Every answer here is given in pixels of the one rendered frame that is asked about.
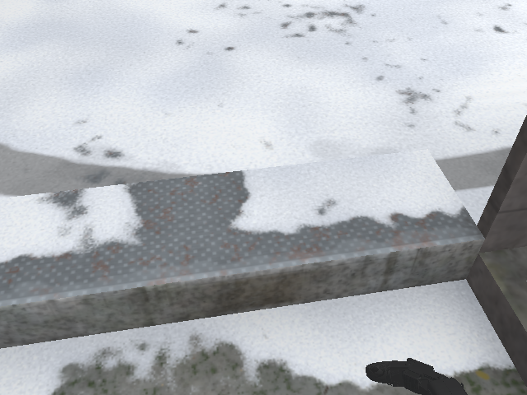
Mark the right robot hand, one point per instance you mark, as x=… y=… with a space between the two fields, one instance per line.
x=415 y=376

